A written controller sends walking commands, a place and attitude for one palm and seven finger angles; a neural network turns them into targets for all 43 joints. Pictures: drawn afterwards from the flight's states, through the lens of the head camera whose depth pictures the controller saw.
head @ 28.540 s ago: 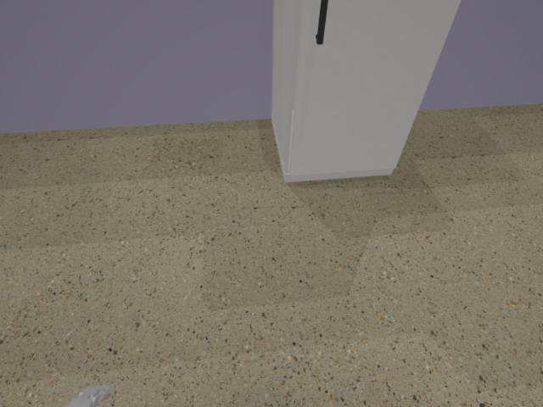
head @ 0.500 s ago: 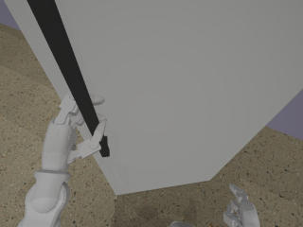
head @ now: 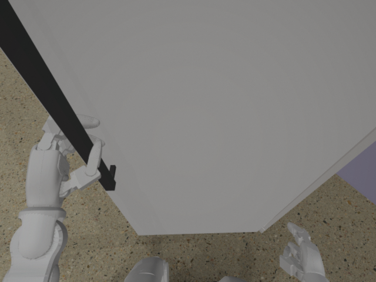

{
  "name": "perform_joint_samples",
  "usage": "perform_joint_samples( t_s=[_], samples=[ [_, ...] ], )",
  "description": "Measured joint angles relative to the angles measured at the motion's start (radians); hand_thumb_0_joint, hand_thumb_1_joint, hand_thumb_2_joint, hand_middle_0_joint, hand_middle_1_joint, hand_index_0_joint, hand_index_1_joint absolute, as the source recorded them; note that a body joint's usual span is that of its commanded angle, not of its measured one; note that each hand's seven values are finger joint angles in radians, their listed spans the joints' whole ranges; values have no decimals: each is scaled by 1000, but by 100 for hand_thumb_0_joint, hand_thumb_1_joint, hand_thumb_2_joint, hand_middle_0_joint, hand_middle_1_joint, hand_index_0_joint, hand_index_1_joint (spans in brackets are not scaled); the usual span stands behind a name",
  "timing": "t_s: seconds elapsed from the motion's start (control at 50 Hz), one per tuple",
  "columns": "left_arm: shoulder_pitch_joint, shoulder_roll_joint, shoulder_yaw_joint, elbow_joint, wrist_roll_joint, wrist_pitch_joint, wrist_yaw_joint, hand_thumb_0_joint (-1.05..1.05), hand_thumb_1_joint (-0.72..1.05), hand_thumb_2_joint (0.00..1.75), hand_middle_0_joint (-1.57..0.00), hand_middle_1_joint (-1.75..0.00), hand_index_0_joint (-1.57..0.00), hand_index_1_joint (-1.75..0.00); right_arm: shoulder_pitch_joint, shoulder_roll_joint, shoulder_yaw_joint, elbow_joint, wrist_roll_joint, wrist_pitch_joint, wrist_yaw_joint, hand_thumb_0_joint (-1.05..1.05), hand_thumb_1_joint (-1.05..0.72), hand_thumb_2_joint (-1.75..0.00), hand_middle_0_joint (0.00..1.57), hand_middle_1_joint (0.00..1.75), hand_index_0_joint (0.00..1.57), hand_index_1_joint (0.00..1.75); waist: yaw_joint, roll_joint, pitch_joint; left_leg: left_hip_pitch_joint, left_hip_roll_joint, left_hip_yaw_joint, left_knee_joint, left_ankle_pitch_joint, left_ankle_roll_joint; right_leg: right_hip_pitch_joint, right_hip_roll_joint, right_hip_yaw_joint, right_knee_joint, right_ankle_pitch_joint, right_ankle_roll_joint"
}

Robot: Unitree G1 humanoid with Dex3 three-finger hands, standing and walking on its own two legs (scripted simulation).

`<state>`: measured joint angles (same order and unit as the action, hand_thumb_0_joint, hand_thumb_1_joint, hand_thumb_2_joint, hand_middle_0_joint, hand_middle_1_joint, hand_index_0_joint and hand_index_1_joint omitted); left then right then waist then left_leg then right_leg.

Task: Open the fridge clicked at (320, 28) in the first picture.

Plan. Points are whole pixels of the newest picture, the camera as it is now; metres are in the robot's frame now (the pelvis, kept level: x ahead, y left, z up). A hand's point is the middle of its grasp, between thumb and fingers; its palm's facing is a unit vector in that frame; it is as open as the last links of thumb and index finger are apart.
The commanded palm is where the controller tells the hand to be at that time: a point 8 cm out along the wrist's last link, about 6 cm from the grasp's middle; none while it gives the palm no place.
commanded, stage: walk backward, drawing the door open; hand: left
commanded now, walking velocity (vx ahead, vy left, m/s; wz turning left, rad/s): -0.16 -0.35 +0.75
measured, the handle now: (72, 113) +0.32 +0.18 +0.22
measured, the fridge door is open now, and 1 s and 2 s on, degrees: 53 68 67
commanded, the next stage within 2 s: stop walking and hold the door back in 0.36 s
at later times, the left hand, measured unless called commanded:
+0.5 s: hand (107, 247) +0.16 +0.11 +0.15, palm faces +0.61 -0.73 -0.31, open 6.5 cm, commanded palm +0.12 +0.14 +0.15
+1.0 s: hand (106, 236) +0.17 +0.11 +0.16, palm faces +0.62 -0.76 -0.19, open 5.7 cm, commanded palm +0.13 +0.14 +0.15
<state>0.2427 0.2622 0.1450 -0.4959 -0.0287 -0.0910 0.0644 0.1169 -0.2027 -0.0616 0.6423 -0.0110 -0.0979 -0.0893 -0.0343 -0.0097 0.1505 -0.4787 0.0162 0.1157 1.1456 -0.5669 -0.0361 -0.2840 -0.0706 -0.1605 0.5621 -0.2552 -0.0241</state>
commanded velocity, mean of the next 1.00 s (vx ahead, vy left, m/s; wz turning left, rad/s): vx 0.02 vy -0.05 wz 0.31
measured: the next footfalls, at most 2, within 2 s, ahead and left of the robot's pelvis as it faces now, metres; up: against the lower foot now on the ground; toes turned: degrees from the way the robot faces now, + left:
left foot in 0.08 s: +0.00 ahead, +0.06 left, +0.00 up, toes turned +12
right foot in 0.44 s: +0.07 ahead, -0.32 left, +0.00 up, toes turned +15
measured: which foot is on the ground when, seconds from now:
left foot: up 0.00-0.06, down 0.08-0.42, up 0.44-0.74, down 0.76-1.00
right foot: down 0.00-0.08, up 0.10-0.42, down 0.44-0.76, up 0.78-1.00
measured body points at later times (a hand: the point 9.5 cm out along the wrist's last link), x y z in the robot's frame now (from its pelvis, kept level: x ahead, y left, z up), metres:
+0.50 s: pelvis -0.03 -0.18 -0.01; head +0.02 -0.17 +0.44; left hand +0.12 +0.15 +0.17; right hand +0.21 -0.34 -0.11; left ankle -0.06 -0.01 -0.68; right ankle +0.03 -0.33 -0.73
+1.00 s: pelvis -0.10 -0.23 +0.00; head -0.07 -0.21 +0.45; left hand +0.13 +0.15 +0.17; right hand +0.14 -0.33 -0.10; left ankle -0.12 -0.14 -0.73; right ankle -0.03 -0.32 -0.71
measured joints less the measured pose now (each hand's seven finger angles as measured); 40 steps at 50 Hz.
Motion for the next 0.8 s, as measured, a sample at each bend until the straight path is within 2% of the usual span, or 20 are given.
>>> perform_joint_samples(
  t_s=[0.04,0.08,0.12,0.14,0.18,0.22,0.3,0.4,0.42,0.44,0.46,0.48,0.52,0.56,0.58,0.66,0.72,0.76,0.78,0.8],
  samples=[
    [9,11,-13,-33,-5,2,-8,-4,64,81,-45,-140,-28,-136,19,-7,4,-30,-4,-7,-7,2,-91,-90,20,30,20,30,-3,-11,-16,85,4,40,-218,39,7,-21,3,-47,10,-4,-12],
    [10,21,-20,-74,-11,-4,-8,-4,63,81,-46,-140,-29,-136,37,-18,8,-68,-9,-24,-11,2,-91,-90,20,30,20,30,3,-6,-40,181,19,37,-467,198,27,-91,17,-76,105,-41,-18],
    [-24,33,-18,-75,1,-18,-2,-5,64,81,-47,-140,-27,-132,21,8,2,-59,-20,-36,-13,1,-91,-90,20,30,20,30,17,-45,-2,178,10,21,-448,203,76,-163,35,16,303,-182,24],
    [-35,36,-14,-60,10,-28,-7,-5,64,81,-47,-139,-26,-132,14,23,9,-44,-24,-35,-6,1,-91,-90,20,30,20,30,26,-57,14,189,13,10,-451,195,82,-190,56,62,390,-205,38],
    [-41,46,-6,-42,23,-21,-17,-5,64,81,-48,-139,-26,-131,19,52,28,-28,-26,-32,10,1,-91,-90,20,30,20,30,23,-56,27,209,32,-40,-502,219,66,-231,84,105,501,-205,60],
    [-40,56,-4,-24,30,-15,-19,-4,65,81,-48,-139,-27,-132,30,72,41,-20,-26,-37,23,1,-91,-90,20,30,20,30,21,-33,31,223,62,-97,-572,275,31,-258,91,123,529,-157,73],
    [-30,48,8,11,11,1,-9,-2,66,81,-47,-140,-28,-134,59,86,57,-18,-12,-48,37,1,-90,-90,20,30,21,30,39,22,19,234,117,-177,-673,354,-15,-223,69,159,375,-72,84],
    [-14,63,71,58,-28,16,24,-3,66,82,-46,-140,-27,-133,79,86,69,-23,7,-50,42,1,-90,-90,20,30,21,30,47,62,-27,176,145,-264,-638,353,-64,-38,58,162,66,-69,96],
    [-12,78,95,58,-34,24,33,-3,66,82,-46,-140,-26,-133,82,87,72,-27,10,-50,44,1,-90,-90,20,30,21,30,50,46,-42,148,132,-272,-597,331,-56,13,44,157,-23,-25,95],
    [-10,90,125,55,-36,31,43,-4,66,82,-46,-140,-25,-132,76,86,76,-27,13,-46,46,1,-90,-90,20,30,21,30,55,20,-57,102,111,-269,-514,244,-40,31,23,161,-72,23,78],
    [-15,68,143,61,-31,28,48,-5,66,82,-46,-140,-24,-132,51,66,71,-13,15,-39,44,1,-90,-90,20,30,21,30,55,39,-50,50,103,-281,-375,140,-23,8,34,149,-32,17,72],
    [-17,47,149,68,-27,26,52,-5,66,83,-46,-140,-24,-132,29,44,61,4,12,-31,39,1,-90,-90,20,30,21,30,49,56,-40,3,79,-281,-230,67,-11,-1,37,134,-1,-2,69],
    [-20,29,139,102,-25,9,56,-5,66,82,-46,-140,-25,-133,16,7,39,25,10,-13,29,1,-90,-90,20,30,21,30,40,61,-39,-61,25,-222,-3,16,-9,3,17,108,9,-23,67],
    [-48,24,118,150,-20,-8,54,-5,65,82,-46,-140,-27,-134,18,-24,24,37,11,-6,14,2,-90,-90,20,30,21,30,44,48,-40,-74,-13,-141,106,28,-14,18,-10,88,-5,-18,66],
    [-76,30,105,188,-17,-23,50,-5,64,82,-46,-140,-29,-135,18,-36,22,42,11,-2,4,2,-90,-90,20,30,21,30,47,39,-41,-63,-26,-106,102,43,-14,24,-22,78,-14,-11,65],
    [-238,55,51,356,-6,-59,44,-6,62,82,-47,-141,-35,-137,21,-69,25,34,16,16,-15,2,-91,-90,20,30,20,30,56,2,-56,51,-45,-38,-143,88,9,19,-57,37,-28,11,62],
    [-367,49,11,450,0,-55,50,-6,60,81,-48,-143,-39,-138,14,-82,28,14,19,20,-11,2,-91,-90,20,30,20,30,59,-20,-69,158,-40,-40,-379,121,27,-13,-67,14,-8,19,61],
    [-442,37,-8,491,2,-47,57,-4,61,81,-49,-144,-41,-139,5,-93,32,-8,19,21,-2,2,-91,-90,20,30,20,30,52,-17,-75,240,-30,-53,-564,208,43,-51,-67,5,34,15,66],
    [-480,36,-15,514,-3,-49,61,-4,63,81,-49,-144,-42,-139,-8,-85,31,-13,20,21,0,2,-91,-90,20,30,20,30,51,-32,-61,240,-42,-47,-572,231,60,-68,-74,22,65,1,65],
    [-512,33,-21,539,-7,-46,67,-3,64,81,-48,-144,-42,-139,-16,-77,31,-22,23,23,2,1,-91,-90,20,30,20,30,55,-36,-44,237,-46,-41,-559,239,78,-82,-64,49,111,-69,61]
  ],
)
